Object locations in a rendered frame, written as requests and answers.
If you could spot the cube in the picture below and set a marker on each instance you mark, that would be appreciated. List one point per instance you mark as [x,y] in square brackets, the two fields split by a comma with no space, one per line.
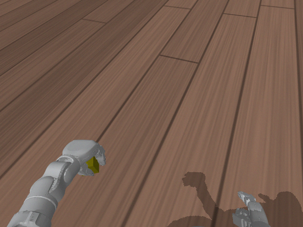
[93,165]

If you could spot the right robot hand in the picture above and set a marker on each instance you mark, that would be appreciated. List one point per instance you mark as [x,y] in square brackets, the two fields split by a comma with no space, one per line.
[244,218]

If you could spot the left robot arm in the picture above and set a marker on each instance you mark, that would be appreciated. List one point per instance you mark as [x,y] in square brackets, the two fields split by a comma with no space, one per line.
[42,201]

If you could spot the left robot hand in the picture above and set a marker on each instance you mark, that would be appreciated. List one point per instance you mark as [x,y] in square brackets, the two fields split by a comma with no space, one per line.
[83,151]

